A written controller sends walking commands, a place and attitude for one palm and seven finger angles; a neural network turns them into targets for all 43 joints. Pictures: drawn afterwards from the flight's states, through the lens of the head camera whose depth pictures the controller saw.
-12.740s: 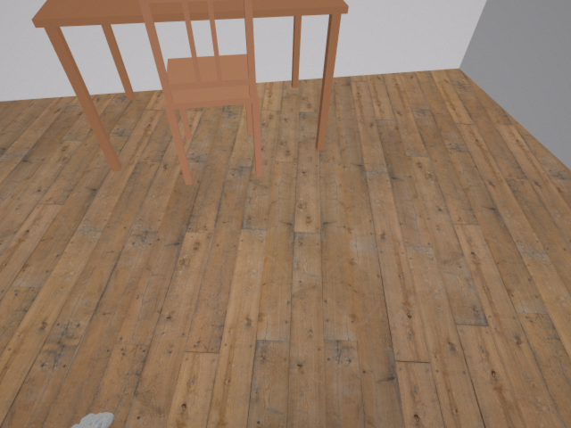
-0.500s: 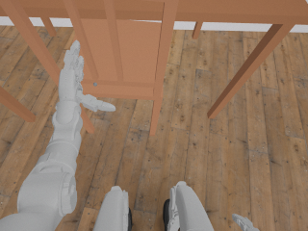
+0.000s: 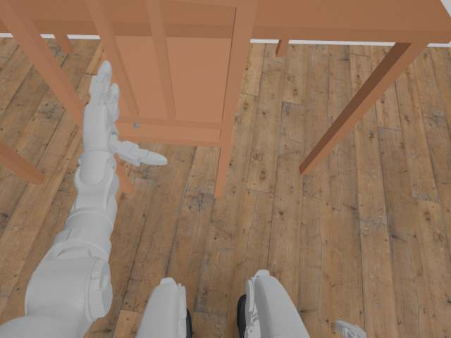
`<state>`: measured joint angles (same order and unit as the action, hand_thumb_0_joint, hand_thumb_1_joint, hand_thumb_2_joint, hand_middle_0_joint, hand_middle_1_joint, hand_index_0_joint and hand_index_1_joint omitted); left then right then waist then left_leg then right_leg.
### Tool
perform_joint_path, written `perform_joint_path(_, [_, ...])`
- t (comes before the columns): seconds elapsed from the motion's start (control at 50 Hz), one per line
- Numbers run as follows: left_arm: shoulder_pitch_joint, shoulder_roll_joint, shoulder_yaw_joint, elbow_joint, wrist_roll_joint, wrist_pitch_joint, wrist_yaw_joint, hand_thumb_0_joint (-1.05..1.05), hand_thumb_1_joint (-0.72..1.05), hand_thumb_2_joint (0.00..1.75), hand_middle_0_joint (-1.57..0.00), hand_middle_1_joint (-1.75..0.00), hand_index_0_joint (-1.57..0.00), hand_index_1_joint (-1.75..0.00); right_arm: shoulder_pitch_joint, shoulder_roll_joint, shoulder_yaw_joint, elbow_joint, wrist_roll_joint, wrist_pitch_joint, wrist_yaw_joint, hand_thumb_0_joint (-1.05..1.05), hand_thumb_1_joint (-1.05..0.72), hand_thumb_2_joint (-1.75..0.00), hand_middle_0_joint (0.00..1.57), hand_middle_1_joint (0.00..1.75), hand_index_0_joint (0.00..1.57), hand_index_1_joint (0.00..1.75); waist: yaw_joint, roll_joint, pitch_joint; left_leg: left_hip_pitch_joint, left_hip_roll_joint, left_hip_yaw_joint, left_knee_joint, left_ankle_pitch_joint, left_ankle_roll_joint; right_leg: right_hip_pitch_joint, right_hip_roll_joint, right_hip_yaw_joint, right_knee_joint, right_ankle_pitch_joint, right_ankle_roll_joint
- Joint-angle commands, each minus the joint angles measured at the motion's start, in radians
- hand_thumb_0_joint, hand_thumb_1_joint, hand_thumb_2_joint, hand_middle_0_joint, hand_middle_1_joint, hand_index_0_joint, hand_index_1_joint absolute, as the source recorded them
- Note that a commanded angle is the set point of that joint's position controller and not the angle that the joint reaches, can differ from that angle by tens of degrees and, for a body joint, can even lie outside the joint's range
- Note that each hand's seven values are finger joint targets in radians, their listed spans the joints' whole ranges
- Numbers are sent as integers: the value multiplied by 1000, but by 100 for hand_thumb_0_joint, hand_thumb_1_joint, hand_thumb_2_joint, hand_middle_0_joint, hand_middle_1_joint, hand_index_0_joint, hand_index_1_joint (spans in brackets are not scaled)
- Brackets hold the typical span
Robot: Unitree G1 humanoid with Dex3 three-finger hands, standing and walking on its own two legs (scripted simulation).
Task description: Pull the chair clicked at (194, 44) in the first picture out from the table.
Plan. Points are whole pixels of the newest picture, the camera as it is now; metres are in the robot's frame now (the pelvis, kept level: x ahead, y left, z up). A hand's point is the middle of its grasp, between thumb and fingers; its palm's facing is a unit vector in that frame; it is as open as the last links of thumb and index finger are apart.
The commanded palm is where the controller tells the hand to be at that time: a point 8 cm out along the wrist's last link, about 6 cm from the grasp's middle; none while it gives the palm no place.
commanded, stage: hook a spindle and tug to test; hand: left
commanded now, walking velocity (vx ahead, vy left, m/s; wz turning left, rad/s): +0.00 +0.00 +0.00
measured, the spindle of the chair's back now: (118, 66) +0.59 +0.18 +0.04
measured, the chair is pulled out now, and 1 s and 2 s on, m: -0.09 -0.09 -0.09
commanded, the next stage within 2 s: open the thumb and straighten the fingers in 1.54 s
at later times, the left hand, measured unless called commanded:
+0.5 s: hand (149, 128) +0.47 +0.12 +0.02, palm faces +0.01 -1.00 -0.02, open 14.1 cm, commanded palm +0.44 +0.17 +0.03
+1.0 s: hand (150, 130) +0.46 +0.11 +0.02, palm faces +0.03 -1.00 -0.04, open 4.8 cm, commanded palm +0.43 +0.17 +0.03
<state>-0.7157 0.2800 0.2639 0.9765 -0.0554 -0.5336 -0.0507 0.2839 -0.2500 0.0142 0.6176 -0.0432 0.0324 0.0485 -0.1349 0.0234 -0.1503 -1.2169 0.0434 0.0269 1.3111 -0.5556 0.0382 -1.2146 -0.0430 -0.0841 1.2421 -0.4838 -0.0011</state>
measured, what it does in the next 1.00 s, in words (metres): stands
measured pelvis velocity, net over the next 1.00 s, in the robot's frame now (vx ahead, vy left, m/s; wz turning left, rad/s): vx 0.01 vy -0.02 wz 0.01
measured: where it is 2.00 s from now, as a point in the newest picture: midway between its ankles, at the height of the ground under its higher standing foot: outside the picture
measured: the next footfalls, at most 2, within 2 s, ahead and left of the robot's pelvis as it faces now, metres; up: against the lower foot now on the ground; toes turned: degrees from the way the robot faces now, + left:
none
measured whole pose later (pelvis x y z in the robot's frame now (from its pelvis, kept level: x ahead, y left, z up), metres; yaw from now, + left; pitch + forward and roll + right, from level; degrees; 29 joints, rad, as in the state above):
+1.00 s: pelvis +0.01 -0.02 +0.00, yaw +0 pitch +26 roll -1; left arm -0.63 0.24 0.25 0.89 -0.07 -0.52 -0.03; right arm 0.26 -0.25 0.00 0.61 -0.04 0.00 0.04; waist -0.13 0.03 -0.15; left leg -1.18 0.05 0.03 1.29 -0.56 0.01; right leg -1.20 -0.04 -0.08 1.26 -0.50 -0.02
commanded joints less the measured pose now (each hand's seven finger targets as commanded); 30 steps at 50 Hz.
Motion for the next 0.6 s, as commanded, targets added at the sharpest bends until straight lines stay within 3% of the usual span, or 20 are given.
perform_joint_path(0.0, [-362, 102, -23, -196, 1, -34, 2, 0, -50, 30, -6, -8, -6, -8, 114, -174, -66, -68, 2, -13, -13, 0, -90, -90, 20, 30, 20, 30, -32, 74, -464, 388, -24, -94, -184, 308, -27, 197, 51, 34, -148, 163, -32])
perform_joint_path(0.02, [-368, 89, -29, -197, -2, -32, 2, 0, -50, 30, -6, -8, -6, -8, 114, -170, -66, -64, 0, -14, -13, 0, -90, -90, 20, 30, 20, 30, -37, 75, -470, 385, -26, -88, -175, 317, -24, 201, 51, 37, -149, 178, -30])
perform_joint_path(0.06, [-343, 131, 6, -216, -3, -34, 3, 0, -50, 30, -10, -19, -10, -19, 115, -174, -68, -67, 1, -13, -15, 0, -90, -90, 20, 30, 20, 30, -24, 73, -493, 392, -26, -85, -170, 354, -26, 227, 50, 39, -140, 214, -31])
perform_joint_path(0.1, [-308, 78, -36, -238, -6, -29, -5, 0, -50, 30, -13, -30, -13, -30, 108, -164, -68, -76, 3, -11, -11, 0, -90, -90, 20, 30, 20, 30, -21, 79, -503, 403, -26, -81, -172, 387, -29, 244, 49, 38, -140, 245, -31])
perform_joint_path(0.12, [-315, 77, -36, -233, -10, -25, -6, 0, -50, 30, -15, -35, -15, -35, 105, -164, -69, -70, 4, -11, -11, 0, -90, -90, 20, 30, 20, 30, -30, 58, -486, 391, -25, -81, -169, 372, -27, 240, 50, 38, -144, 240, -29])
perform_joint_path(0.14, [-305, 98, -23, -234, -9, -25, -7, 0, -50, 30, -17, -41, -17, -41, 109, -167, -68, -72, 5, -12, -14, 0, -90, -90, 20, 30, 20, 30, -23, 63, -482, 392, -25, -82, -169, 383, -27, 240, 50, 39, -138, 246, -32])
perform_joint_path(0.24, [-291, 77, -46, -296, -19, -30, -18, 0, -50, 30, -25, -68, -25, -68, 102, -163, -71, -76, 5, -18, -14, 0, -90, -90, 20, 30, 20, 30, -17, 91, -523, 428, -26, -83, -166, 427, -30, 255, 50, 39, -133, 278, -34])
perform_joint_path(0.32, [-279, 69, -40, -315, -35, -26, -8, 0, -50, 30, -32, -90, -32, -90, 94, -160, -73, -72, 9, -22, -17, 0, -90, -90, 20, 30, 20, 30, -20, 56, -505, 416, -24, -80, -168, 416, -30, 269, 49, 40, -144, 281, -28])
perform_joint_path(0.36, [-315, 100, -21, -347, -29, -36, 10, 0, -39, 35, -36, -101, -36, -101, 94, -162, -70, -70, 7, -28, -21, 0, -90, -90, 20, 30, 20, 30, -16, 82, -520, 428, -23, -86, -168, 432, -33, 259, 48, 39, -130, 283, -29])
perform_joint_path(0.38, [-300, 76, -38, -364, -23, -40, 18, 0, -33, 37, -38, -107, -38, -107, 94, -156, -72, -70, 5, -31, -19, 0, -90, -90, 20, 30, 20, 30, -11, 105, -544, 452, -24, -84, -166, 458, -35, 263, 46, 39, -128, 298, -30])
perform_joint_path(0.44, [-245, 116, 3, -342, -16, -39, 37, 0, -16, 44, -43, -123, -43, -123, 98, -158, -70, -74, 2, -34, -18, 0, -90, -90, 20, 30, 20, 30, -2, 55, -531, 406, -27, -74, -164, 455, -32, 304, 48, 46, -126, 325, -29])
perform_joint_path(0.48, [-227, 99, -4, -340, -12, -36, 39, 0, -5, 49, -46, -134, -46, -134, 92, -150, -68, -77, 1, -35, -14, 0, -90, -90, 20, 30, 20, 30, 1, 54, -529, 377, -32, -60, -164, 430, -28, 331, 45, 54, -131, 331, -26])
perform_joint_path(0.5, [-216, 115, 12, -329, -13, -33, 40, 0, 0, 52, -48, -140, -48, -140, 91, -151, -67, -77, 3, -34, -15, 0, -90, -90, 20, 30, 20, 30, 2, 23, -520, 349, -32, -57, -164, 413, -25, 351, 46, 56, -133, 333, -26])
perform_joint_path(0.56, [-214, 135, 25, -346, -12, -34, 34, 0, 17, 59, -50, -145, -50, -145, 89, -151, -65, -88, 4, -36, -18, 0, -90, -90, 20, 30, 20, 30, 11, 34, -527, 335, -34, -49, -169, 397, -24, 372, 44, 65, -133, 336, -27])
perform_joint_path(0.58, [-210, 91, -12, -352, -15, -33, 29, 0, 23, 61, -50, -145, -50, -145, 88, -147, -66, -91, 6, -38, -17, 0, -90, -90, 20, 30, 20, 30, 7, 40, -526, 354, -34, -52, -175, 401, -25, 364, 44, 61, -137, 332, -27])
